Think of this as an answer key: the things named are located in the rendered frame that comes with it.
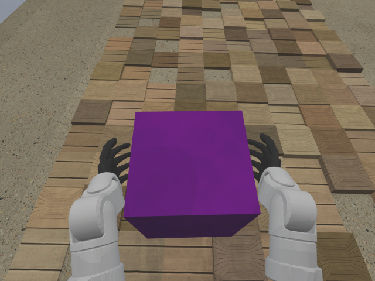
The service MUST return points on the carton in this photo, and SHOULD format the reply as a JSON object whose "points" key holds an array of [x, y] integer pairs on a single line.
{"points": [[190, 175]]}

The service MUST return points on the left robot hand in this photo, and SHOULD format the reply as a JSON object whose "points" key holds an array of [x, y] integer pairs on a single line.
{"points": [[109, 164]]}

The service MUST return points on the robot right forearm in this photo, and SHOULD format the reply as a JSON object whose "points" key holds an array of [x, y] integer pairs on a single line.
{"points": [[292, 228]]}

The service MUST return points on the robot left forearm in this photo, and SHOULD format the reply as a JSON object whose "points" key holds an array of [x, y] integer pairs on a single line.
{"points": [[93, 231]]}

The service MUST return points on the right robot hand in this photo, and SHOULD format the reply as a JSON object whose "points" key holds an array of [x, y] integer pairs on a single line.
{"points": [[269, 158]]}

